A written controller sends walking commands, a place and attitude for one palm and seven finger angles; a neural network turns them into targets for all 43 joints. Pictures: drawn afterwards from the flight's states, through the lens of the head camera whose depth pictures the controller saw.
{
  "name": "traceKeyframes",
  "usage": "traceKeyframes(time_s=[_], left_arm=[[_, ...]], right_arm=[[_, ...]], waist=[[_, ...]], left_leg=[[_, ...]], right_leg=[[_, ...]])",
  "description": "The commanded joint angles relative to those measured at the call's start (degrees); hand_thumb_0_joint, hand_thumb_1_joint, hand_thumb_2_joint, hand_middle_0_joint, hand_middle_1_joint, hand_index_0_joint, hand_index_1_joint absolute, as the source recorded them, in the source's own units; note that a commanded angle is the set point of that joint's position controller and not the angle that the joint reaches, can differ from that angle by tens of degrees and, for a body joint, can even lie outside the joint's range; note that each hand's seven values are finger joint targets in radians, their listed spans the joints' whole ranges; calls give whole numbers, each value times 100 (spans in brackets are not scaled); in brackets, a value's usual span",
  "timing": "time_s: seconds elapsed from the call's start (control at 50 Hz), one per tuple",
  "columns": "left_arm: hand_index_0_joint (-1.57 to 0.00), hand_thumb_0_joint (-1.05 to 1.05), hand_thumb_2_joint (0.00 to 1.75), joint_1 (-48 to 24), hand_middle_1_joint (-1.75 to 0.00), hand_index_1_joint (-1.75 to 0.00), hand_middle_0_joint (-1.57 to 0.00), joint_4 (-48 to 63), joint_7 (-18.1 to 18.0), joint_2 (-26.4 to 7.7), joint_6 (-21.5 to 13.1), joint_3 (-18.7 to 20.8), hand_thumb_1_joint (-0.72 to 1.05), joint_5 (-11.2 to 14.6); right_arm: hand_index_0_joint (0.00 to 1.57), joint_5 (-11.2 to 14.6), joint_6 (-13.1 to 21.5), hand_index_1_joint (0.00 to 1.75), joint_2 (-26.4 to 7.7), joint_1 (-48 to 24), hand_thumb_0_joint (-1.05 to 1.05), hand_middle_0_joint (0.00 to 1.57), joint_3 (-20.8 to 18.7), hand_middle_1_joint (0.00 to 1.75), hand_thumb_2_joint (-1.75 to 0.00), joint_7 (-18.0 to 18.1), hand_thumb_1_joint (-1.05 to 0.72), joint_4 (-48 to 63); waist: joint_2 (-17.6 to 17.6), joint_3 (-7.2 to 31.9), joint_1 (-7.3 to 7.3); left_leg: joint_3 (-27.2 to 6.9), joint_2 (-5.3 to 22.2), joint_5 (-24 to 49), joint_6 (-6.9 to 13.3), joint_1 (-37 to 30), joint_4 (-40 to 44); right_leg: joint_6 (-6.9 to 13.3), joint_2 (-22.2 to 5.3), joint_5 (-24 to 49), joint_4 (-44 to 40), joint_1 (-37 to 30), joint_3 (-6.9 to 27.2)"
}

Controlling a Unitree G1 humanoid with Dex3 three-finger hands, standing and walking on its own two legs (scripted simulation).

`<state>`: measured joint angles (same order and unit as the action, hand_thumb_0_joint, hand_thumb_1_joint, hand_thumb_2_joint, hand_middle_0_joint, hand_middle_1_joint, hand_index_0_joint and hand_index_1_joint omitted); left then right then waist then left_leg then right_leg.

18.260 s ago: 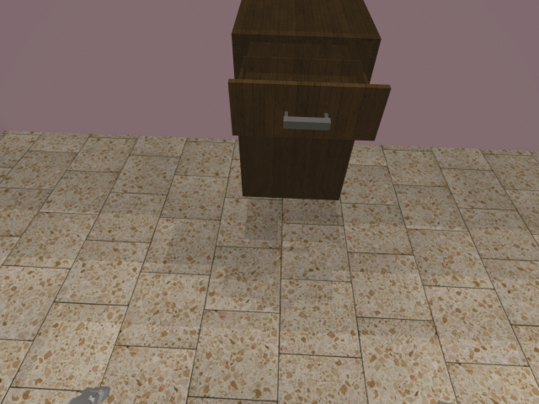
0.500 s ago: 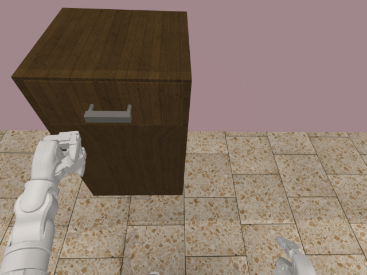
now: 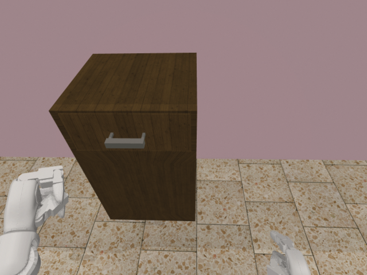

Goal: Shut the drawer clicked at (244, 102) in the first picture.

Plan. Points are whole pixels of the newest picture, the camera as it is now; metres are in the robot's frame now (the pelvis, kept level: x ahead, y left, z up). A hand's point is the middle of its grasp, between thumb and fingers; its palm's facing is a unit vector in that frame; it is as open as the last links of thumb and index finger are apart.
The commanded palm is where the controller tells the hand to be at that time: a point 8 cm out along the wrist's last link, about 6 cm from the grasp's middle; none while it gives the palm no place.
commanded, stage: draw the hand back to the body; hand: left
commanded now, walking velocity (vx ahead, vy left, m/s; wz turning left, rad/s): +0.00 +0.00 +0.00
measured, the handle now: (126, 139) +0.56 +0.26 -0.07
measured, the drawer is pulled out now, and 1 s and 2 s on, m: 0.00 0.00 0.00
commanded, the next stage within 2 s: step back with the hand held close in 0.32 s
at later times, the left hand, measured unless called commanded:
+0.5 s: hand (59, 206) +0.18 +0.22 +0.16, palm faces +0.38 -0.83 -0.40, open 3.3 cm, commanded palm +0.13 +0.26 +0.18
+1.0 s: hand (23, 234) +0.13 +0.25 +0.16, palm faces +0.31 -0.80 -0.52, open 3.2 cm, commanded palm +0.08 +0.29 +0.18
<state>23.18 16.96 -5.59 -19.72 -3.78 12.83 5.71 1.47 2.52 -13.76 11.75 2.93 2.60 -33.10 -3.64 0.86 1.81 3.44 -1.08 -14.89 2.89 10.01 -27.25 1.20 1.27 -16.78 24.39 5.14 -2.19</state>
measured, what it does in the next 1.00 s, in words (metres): shifts its weight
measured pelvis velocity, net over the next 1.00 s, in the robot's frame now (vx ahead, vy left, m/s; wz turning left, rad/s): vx -0.06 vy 0.01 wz -0.02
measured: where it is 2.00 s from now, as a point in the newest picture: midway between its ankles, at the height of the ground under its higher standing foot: outside the picture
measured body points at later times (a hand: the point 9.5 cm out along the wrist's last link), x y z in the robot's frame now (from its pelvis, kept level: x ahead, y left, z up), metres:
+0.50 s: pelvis +0.00 -0.02 +0.00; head -0.02 -0.05 +0.45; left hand +0.15 +0.26 +0.18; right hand +0.19 -0.24 -0.08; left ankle +0.00 +0.08 -0.74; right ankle -0.04 -0.11 -0.74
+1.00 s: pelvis -0.06 +0.01 -0.01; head -0.04 +0.01 +0.44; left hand +0.11 +0.29 +0.19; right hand +0.12 -0.23 -0.08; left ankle +0.00 +0.08 -0.74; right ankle -0.04 -0.11 -0.74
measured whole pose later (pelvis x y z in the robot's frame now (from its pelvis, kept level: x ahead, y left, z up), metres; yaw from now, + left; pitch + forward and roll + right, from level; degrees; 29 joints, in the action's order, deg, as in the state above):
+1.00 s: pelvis -0.06 +0.01 -0.01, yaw -1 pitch +0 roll -1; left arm 37.3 33.2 -7.4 -24.0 -12.8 22.2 2.8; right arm 0.2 2.5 -12.7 11.1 -0.7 3.3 -30.7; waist -1.4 -2.6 0.1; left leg 5.2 -1.1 -10.7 4.4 19.4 -29.7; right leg 0.1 0.8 -13.6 30.0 16.4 -0.9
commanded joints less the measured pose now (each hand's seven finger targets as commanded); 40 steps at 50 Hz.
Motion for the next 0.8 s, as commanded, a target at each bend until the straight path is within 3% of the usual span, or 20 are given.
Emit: traceKeyframes(time_s=[0.0, 0.04, 0.1, 0.2, 0.22, 0.28, 0.32, 0.36, 0.42, 0.44, 0.46, 0.5, 0.56, 0.6, 0.7, 0.72, 0.78], left_arm=[[-140, 0, 90, -128, -160, -160, -140, 1835, -82, -1053, -451, 878, 90, 21], [-140, 0, 90, 179, -160, -160, -140, 1968, -78, -974, -476, 861, 90, 41], [-140, 0, 90, 507, -160, -160, -140, 2436, -102, -1051, -593, 1019, 90, 11], [-140, 0, 90, 523, -160, -160, -140, 1868, -92, -783, -576, 894, 90, -4], [-140, 0, 90, 428, -160, -160, -140, 1791, -85, -784, -578, 872, 90, -10], [-140, 0, 90, 275, -160, -160, -140, 1891, -116, -854, -649, 923, 90, -28], [-140, 0, 90, 217, -160, -160, -140, 2068, -136, -1022, -694, 1043, 90, -43], [-140, 0, 90, 356, -160, -160, -140, 2208, -147, -980, -704, 1005, 90, -32], [-140, 0, 90, 449, -160, -160, -140, 2152, -142, -961, -670, 1010, 90, -33], [-140, 0, 90, -538, -160, -160, -140, 2819, -185, -1872, -989, 1933, 90, -108], [-140, 0, 90, 24, -160, -160, -140, 2066, -153, -1440, -1059, 1689, 90, -152], [-140, 0, 90, 565, -160, -160, -140, 1670, -97, -997, -1025, 1314, 90, -216], [-140, 0, 90, 919, -160, -160, -140, 1717, -58, -837, -1088, 1186, 90, -223], [-140, 0, 90, 1126, -160, -160, -140, 1970, -76, -925, -1103, 1265, 90, -227], [-140, 0, 90, 1493, -160, -160, -140, 2626, -163, -1272, -1138, 1621, 90, -193], [-140, 0, 90, 1507, -160, -160, -140, 2731, -192, -1433, -1149, 1746, 90, -183], [-140, 0, 90, 1689, -160, -160, -140, 2862, -244, -1333, -1164, 1701, 90, -181]], right_arm=[[20, 1, 399, 30, -582, -768, 0, 20, -329, 30, -90, 26, -90, 946], [20, 15, 451, 30, -552, -797, 0, 20, -346, 30, -90, 36, -90, 956], [20, 3, 566, 30, -546, -765, 0, 20, -370, 30, -90, 31, -90, 945], [20, -4, 558, 30, -556, -721, 0, 20, -426, 30, -90, 85, -90, 818], [20, 8, 551, 30, -562, -736, 0, 20, -438, 30, -90, 110, -90, 811], [20, -11, 573, 30, -535, -753, 0, 20, -431, 30, -90, 150, -90, 840], [20, -33, 632, 30, -536, -765, 0, 20, -417, 30, -90, 164, -90, 844], [20, -40, 679, 30, -504, -779, 0, 20, -409, 30, -90, 172, -90, 875], [20, -44, 713, 30, -491, -812, 0, 20, -400, 30, -90, 153, -90, 838], [20, -71, 594, 30, -642, -727, 0, 20, -450, 30, -90, 106, -90, 957], [20, -110, 513, 30, -513, -660, 0, 20, -457, 30, -90, 106, -90, 744], [20, -100, 370, 30, -533, -628, 0, 20, -491, 30, -90, 60, -90, 803], [20, -99, 238, 30, -610, -606, 0, 20, -576, 30, -90, 25, -90, 871], [20, -94, 158, 30, -614, -631, 0, 20, -614, 30, -90, 10, -90, 953], [20, -70, 51, 30, -578, -675, 0, 20, -653, 30, -90, 51, -90, 1187], [20, -72, 55, 30, -602, -705, 0, 20, -650, 30, -90, 83, -90, 1211], [20, -78, 75, 30, -589, -631, 0, 20, -654, 30, -90, 107, -90, 1245]], waist=[[16, 449, 65], [78, 197, 48], [-46, 354, 109], [458, -221, 8], [415, -337, -6], [188, -133, 46], [74, 105, 105], [55, 300, 142], [134, 217, 152], [315, -248, -73], [628, -278, -136], [742, -160, -169], [162, 239, -157], [112, 547, -138], [368, 1010, -104], [163, 1084, -63], [-110, 1046, -91]], left_leg=[[-436, 317, 1258, -129, -534, 439], [-400, 310, 1057, -115, -468, 431], [-375, 293, 1207, -108, -553, 361], [-287, 286, 808, -62, -424, 312], [-278, 278, 705, -59, -444, 304], [-309, 253, 607, -42, -491, 342], [-304, 229, 717, -36, -574, 330], [-286, 224, 940, -24, -618, 286], [-285, 228, 1135, -41, -574, 243], [-380, 333, 728, 51, -251, 8], [-391, 307, 658, 41, -234, -132], [-333, 350, 963, 34, -237, -105], [-304, 508, 1612, 46, -335, 143], [-341, 595, 2120, 78, -374, 176], [-453, 686, 2621, 46, -153, 103], [-485, 678, 2607, 37, -119, 137], [-572, 752, 2623, 29, 107, 190]], right_leg=[[57, -135, 1413, -407, 248, 169], [55, -132, 1279, -483, 334, 203], [53, -141, 1434, -464, 286, 211], [-7, -162, 1078, -656, 654, 273], [-8, -155, 941, -743, 752, 310], [-5, -195, 781, -677, 638, 308], [5, -217, 928, -669, 491, 347], [9, -239, 1244, -587, 349, 366], [14, -230, 1502, -580, 308, 376], [-67, -638, 2053, -949, 875, 1256], [-37, -794, 2250, -944, 906, 1234], [-134, -798, 2841, -726, 767, 1079], [-209, -678, 2930, -368, 523, 781], [-224, -605, 2950, -172, 366, 651], [-161, -544, 3065, 114, 112, 573], [-150, -526, 2966, 148, 135, 581], [-135, -421, 2605, 329, 164, 517]])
